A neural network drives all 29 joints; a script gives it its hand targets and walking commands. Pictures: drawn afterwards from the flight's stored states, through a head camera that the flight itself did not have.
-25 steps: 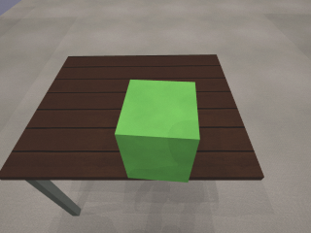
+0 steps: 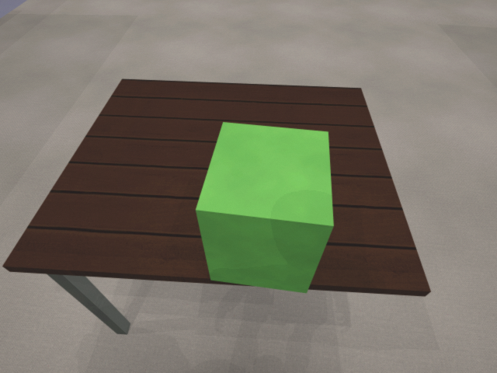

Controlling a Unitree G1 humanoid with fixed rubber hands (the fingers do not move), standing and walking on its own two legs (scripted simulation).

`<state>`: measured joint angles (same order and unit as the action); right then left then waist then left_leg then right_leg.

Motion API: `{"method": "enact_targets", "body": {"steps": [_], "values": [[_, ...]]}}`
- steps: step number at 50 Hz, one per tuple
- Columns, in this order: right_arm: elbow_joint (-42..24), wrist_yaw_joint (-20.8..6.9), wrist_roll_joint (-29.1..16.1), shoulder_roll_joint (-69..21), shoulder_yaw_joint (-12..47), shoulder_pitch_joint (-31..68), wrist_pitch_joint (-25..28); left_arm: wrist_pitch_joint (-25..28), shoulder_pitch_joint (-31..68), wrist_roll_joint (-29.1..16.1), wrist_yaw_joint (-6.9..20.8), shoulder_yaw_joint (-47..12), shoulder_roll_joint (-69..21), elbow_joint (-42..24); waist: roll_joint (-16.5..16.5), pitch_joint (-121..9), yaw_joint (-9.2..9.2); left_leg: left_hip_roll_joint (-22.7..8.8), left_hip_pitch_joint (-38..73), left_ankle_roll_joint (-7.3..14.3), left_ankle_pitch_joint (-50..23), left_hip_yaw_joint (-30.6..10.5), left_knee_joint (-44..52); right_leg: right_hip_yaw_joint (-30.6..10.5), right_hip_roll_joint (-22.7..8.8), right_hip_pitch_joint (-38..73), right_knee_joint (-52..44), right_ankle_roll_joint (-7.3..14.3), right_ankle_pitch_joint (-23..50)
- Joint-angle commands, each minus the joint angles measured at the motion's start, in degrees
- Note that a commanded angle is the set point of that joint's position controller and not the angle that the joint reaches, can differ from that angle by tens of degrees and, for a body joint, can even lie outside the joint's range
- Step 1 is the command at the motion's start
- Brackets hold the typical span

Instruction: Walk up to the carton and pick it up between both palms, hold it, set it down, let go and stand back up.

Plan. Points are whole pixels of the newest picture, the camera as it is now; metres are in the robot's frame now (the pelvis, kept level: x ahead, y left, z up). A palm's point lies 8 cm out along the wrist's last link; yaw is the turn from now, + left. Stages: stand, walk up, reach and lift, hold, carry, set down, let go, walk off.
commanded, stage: walk up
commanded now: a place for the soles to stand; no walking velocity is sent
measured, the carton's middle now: (266, 210) +0.42 +0.00 -0.01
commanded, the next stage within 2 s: reach and lift in 0.12 s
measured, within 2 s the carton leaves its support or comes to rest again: neither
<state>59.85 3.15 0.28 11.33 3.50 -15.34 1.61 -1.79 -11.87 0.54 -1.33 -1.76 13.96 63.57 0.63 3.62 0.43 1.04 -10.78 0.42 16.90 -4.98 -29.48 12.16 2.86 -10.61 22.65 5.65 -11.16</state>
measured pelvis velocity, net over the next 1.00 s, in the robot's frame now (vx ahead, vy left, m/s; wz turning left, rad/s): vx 0.00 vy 0.01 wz -0.04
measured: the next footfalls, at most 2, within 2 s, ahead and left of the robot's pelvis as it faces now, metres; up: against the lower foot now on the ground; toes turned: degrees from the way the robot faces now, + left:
none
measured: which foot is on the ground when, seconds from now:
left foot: down 0.00-1.00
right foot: down 0.00-1.00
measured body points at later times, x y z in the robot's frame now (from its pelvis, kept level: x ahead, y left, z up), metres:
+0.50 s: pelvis -0.02 +0.00 -0.01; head +0.01 +0.03 +0.43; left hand +0.15 +0.24 -0.12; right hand +0.14 -0.24 -0.11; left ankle -0.01 +0.12 -0.74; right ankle +0.02 -0.05 -0.74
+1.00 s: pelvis +0.00 +0.01 +0.00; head +0.03 +0.03 +0.44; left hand +0.17 +0.24 -0.11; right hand +0.14 -0.23 -0.10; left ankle -0.01 +0.12 -0.74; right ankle +0.02 -0.05 -0.74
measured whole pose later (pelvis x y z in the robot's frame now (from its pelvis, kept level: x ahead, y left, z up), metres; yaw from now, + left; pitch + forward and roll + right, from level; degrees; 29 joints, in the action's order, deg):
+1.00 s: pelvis +0.00 +0.01 +0.00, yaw -2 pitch -1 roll +0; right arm 42.4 -3.6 -1.1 10.3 -2.2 -10.7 9.0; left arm -15.7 -10.9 0.1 -1.9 1.8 11.6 26.7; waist 2.7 4.3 0.6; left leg -1.1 -11.8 0.2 17.4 3.4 -30.3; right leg 8.8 1.7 -14.5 28.4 5.0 -13.4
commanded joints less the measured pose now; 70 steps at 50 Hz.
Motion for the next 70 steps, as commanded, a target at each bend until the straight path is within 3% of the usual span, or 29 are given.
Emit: {"method": "enact_targets", "body": {"steps": [1,2,4,6,7,8,9,10,11,12,13,14,15,16,18,20,22,24,27,29,30,33,36,39,40,41,48,55,70], "values": [[-1.72,0.18,-0.14,7.55,-1.38,-3.58,0.77,0.47,-2.85,0.19,-0.34,1.61,8.04,-1.38,-3.79,-0.94,-0.12,-6.49,-10.04,3.12,-10.18,-5.87,5.45,-10.75,-12.2,8.34,-4.01,-1.82,2.9],[-1.81,0.23,0.08,8.37,-1.52,-3.34,0.61,0.52,-3.96,0.02,-0.31,1.36,7.97,-1.26,-2.66,-1.43,0.61,-6.09,-9.37,3.15,-8.73,-5.94,4.44,-11.69,-12.89,7.97,-4.7,-2.66,2.28],[-1.75,0.31,0.19,7.42,-1.62,-3.43,0.36,0.33,-3.82,-0.13,-0.43,1.34,7.13,-1.41,-0.61,-1.33,0.16,-5.5,-8.38,3.2,-5.21,-5.45,3.73,-12.18,-13.27,6.02,-6.3,-2.38,-1.12],[-1.84,0.32,-0.26,6.57,-1.57,-3.85,0.25,0.12,-2.31,-0.23,-0.54,1.48,7.55,-1.88,-0.57,-0.36,-0.91,-4.54,-8.89,2.51,-4.15,-4.27,3.08,-12.04,-14.09,4.72,-7.25,-1.83,-3.97],[-11.81,-2.19,4.82,5.34,-11.22,36.42,0.69,-11.04,40.89,-4.97,0.89,1.69,15.83,-30.92,1.16,-7.7,-4.3,-5.43,-25.79,0.15,9.21,2.38,-4.37,-13.69,-9.74,-3.84,13.14,-3.42,-16.03],[-12.28,-4.45,5.7,5.98,-11.37,28.4,-3.54,-18.58,30.78,-5.64,-0.73,1.1,15.03,-32.05,2.95,-5.54,-3.39,-5.78,-33.06,0.85,15.25,5.45,-6.57,-16.43,-11.11,2.9,14.96,-3.62,-24.56],[-13.94,-6.11,4.8,6.86,-10.94,27.58,-6.93,-24.77,27.46,-5.77,-0.88,1.33,11.58,-33.19,2.69,-8.67,-3.16,-5.26,-33.08,0.09,11.83,5.28,-6.98,-16.86,-11.32,6.17,15.49,-3.33,-19.77],[-14.69,-7.15,3.25,6.82,-9.03,25.36,-9.12,-29.12,23.8,-4.91,-1.01,2.51,9.61,-36.16,2.32,-10.28,-1.77,-5.27,-32.76,-0.39,6.26,5.25,-6.93,-16.67,-11.13,6.04,16.72,-3.42,-7.73],[-16.51,-7.8,1.72,7.09,-9.07,23.98,-10.33,-32.72,23.66,-3.86,-0.74,3.64,9.76,-40.43,-0.59,-14.84,-1.1,-4.98,-29.85,-1.71,3.19,5.93,-9.62,-16.95,-11.13,4.11,17.52,-3.22,-3.02],[-16.62,-8.2,0.53,8.33,-6.47,20.03,-11.52,-36.07,19.08,-2.32,-0.3,4.8,9.15,-40.68,-1.27,-15.76,-0.84,-4.98,-27.47,-2.78,5.62,6.29,-9.7,-16.14,-10.8,3.8,16.45,-2.41,-5.87],[-17.39,-8.02,-1.25,8.22,-4.52,19.19,-12.27,-38.27,16.51,-0.69,0.09,5.33,8.85,-41.68,-1.29,-13.86,-0.77,-5.15,-26.0,-2.96,3.14,6.34,-9.77,-15.48,-10.23,3.42,15.8,-2.53,-3.09],[-14.92,-7.8,-2.87,9.9,-3.84,16.06,-12.81,-40.27,12.66,2.15,0.1,7.01,7.98,-41.91,-4.84,-12.88,-0.91,-5.24,-22.42,-3.6,-1.1,6.52,-8.39,-12.66,-8.08,2.01,17.04,-1.66,1.73],[-12.86,-7.21,-5.18,11.21,-2.48,12.72,-12.99,-41.94,7.51,4.26,0.7,8.29,7.13,-41.39,-5.24,-12.1,-0.97,-5.06,-19.11,-4.08,-7.64,6.49,-7.93,-11.39,-6.38,4.11,16.01,-1.64,8.57],[-14.8,-6.64,-6.54,12.41,-1.57,12.27,-12.66,-42.21,4.28,5.25,1.66,9.35,6.19,-43.29,-4.14,-12.25,-0.79,-4.88,-16.6,-4.17,-12.47,6.38,-7.42,-10.89,-5.65,6.57,14.9,-1.95,13.04],[-15.39,-5.93,-6.45,15.19,-1.61,11.59,-11.82,-42.39,-1.64,7.13,2.46,11.3,4.58,-43.5,-2.37,-7.09,-0.04,-4.13,-13.18,-4.01,-13.15,6.08,-3.03,-10.38,-4.09,9.11,10.09,-1.89,11.49],[-16.73,-5.32,-6.09,14.41,-1.79,12.13,-11.96,-41.85,-2.48,7.69,3.07,11.55,3.17,-43.43,0.36,-1.57,-0.02,-3.49,-12.84,-2.99,-7.45,6.38,0.07,-11.57,-4.48,8.36,5.91,-2.09,4.58],[-19.59,-5.47,-5.27,11.64,-2.05,13.55,-11.09,-39.42,1.34,7.58,2.79,11.62,3.33,-45.32,0.54,1.07,0.9,-3.22,-15.2,-2.22,-2.17,6.96,-0.15,-14.99,-6.21,6.17,3.56,-2.66,-4.11],[-24.43,-6.54,-4.17,8.44,-2.36,15.34,-9.07,-35.72,5.89,6.67,2.14,10.91,3.86,-48.07,-0.56,-0.19,0.95,-4.02,-17.36,-1.59,1.83,7.32,-0.63,-15.88,-7.29,3.63,3.96,-3.15,-10.11],[-30.9,-7.48,-2.37,5.72,-3.19,16.38,-6.38,-30.15,11.16,5.08,1.35,10.63,4.8,-50.05,1.72,-4.45,1.34,-4.89,-21.19,-0.47,3.86,7.59,-1.69,-18.75,-9.07,5.85,4.24,-4.14,-12.22],[-31.73,-7.43,-0.44,5.28,-5.25,15.18,-4.71,-27.45,13.9,4.22,0.32,10.53,5.59,-52.97,0.53,-8.67,1.09,-4.98,-21.17,-0.29,4.28,8.12,-2.64,-19.67,-9.66,5.81,5.43,-3.85,-11.05],[-31.67,-7.55,-0.64,4.76,-5.81,14.99,-3.75,-26.2,14.76,3.42,-0.27,9.24,5.23,-53.99,-1.61,-8.64,0.23,-5.05,-21.47,0.07,4.42,7.62,-1.82,-18.91,-9.39,5.38,6.68,-3.65,-8.65],[-31.38,-6.63,-0.14,5.22,-6.44,12.23,-1.41,-24.57,10.94,1.64,-0.58,8.93,4.94,-52.68,1.08,-12.24,-0.29,-4.88,-19.57,-0.12,0.03,7.89,-2.82,-18.6,-8.89,7.99,7.5,-4.26,-0.82],[-29.78,-5.23,-0.81,5.01,-6.28,7.71,0.89,-22.73,5.13,0.61,-0.29,8.86,5.32,-51.65,0.99,-10.67,-0.27,-3.92,-17.09,-0.57,-4.2,7.83,-1.59,-19.23,-9.05,11.42,5.93,-5.09,4.2],[-27.1,-4.21,-1.53,5.64,-5.39,5.56,2.81,-21.86,-0.1,0.84,0.27,8.98,4.98,-49.76,0.8,-9.81,0.14,-3.04,-12.59,-1.12,-10.78,7.65,0.66,-16.67,-7.21,13.49,5.16,-4.8,10.97],[-21.99,-4.75,-0.72,7.11,-8.58,6.46,3.73,-21.5,-0.48,1.15,-0.13,5.61,3.55,-47.5,-3.43,-8.23,-0.24,-2.82,-11.61,-1.39,-11.04,6.39,1.6,-10.48,-4.82,8.48,6.18,-3.64,7.93],[-23.48,-5.2,-0.35,7.31,-8.28,7.37,4.92,-20.29,1.69,0.54,-0.2,6.27,3.46,-46.08,-1.52,-7.75,-0.01,-2.79,-8.41,-1.5,-12.44,7.19,0.89,-9.71,-4.23,5.56,5.0,-3.35,6.46],[-23.37,-6.75,-1.59,5.21,-7.49,6.99,9.82,-11.62,3.9,-0.28,-0.93,5.68,3.02,-44.09,1.03,-7.98,0.57,-1.76,-7.5,-0.66,-12.56,6.8,3.68,-12.29,-5.1,7.34,1.21,-3.43,8.04],[-23.62,-7.15,-3.0,4.38,-7.51,5.19,11.96,-6.91,2.89,-0.84,-2.03,3.83,2.01,-45.57,0.18,-6.48,0.53,-2.08,-7.38,-0.36,-9.25,6.75,6.39,-14.14,-5.92,8.87,-0.82,-3.02,5.45],[-25.36,-7.24,-4.45,4.43,-9.0,3.53,16.85,3.32,-0.86,-2.47,-3.66,0.71,0.55,-45.82,0.26,-5.13,0.99,-2.57,-5.61,-1.09,-11.5,6.63,9.52,-14.37,-4.67,11.16,-2.66,-2.11,5.18]]}}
